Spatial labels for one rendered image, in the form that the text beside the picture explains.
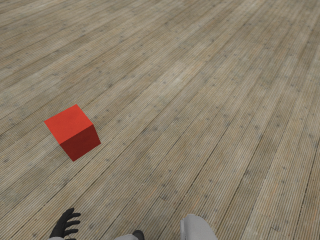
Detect left robot hand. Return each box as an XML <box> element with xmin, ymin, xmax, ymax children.
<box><xmin>49</xmin><ymin>207</ymin><xmax>81</xmax><ymax>240</ymax></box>

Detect carton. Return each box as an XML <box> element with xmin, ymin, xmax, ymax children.
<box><xmin>44</xmin><ymin>104</ymin><xmax>101</xmax><ymax>162</ymax></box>

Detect right robot thigh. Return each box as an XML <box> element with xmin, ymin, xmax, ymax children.
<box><xmin>180</xmin><ymin>215</ymin><xmax>218</xmax><ymax>240</ymax></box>

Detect robot left foot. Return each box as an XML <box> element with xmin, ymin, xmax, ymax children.
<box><xmin>133</xmin><ymin>230</ymin><xmax>145</xmax><ymax>240</ymax></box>

